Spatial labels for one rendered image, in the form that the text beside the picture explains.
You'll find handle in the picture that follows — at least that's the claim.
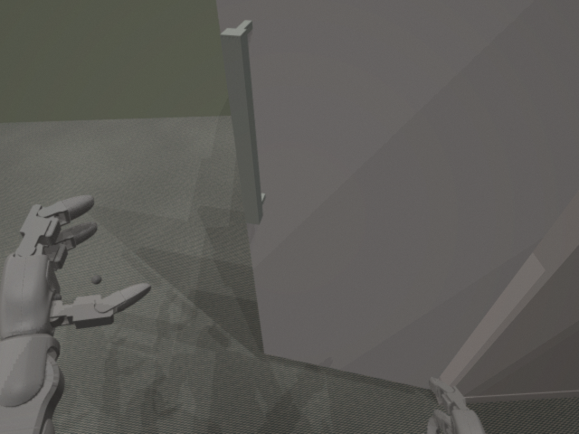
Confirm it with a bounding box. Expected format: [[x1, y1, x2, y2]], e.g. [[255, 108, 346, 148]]
[[220, 20, 266, 225]]

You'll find robot left hand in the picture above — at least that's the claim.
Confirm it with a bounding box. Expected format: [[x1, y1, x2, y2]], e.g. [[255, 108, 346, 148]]
[[0, 195, 151, 341]]

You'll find robot right hand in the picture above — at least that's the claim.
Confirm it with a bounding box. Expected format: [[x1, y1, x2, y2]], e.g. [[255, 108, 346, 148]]
[[423, 377, 486, 434]]

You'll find fridge door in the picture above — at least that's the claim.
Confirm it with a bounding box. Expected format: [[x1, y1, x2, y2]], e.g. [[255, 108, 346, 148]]
[[216, 0, 579, 390]]

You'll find left robot forearm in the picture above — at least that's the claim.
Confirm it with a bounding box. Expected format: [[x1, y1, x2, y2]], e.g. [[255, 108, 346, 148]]
[[0, 334, 65, 434]]

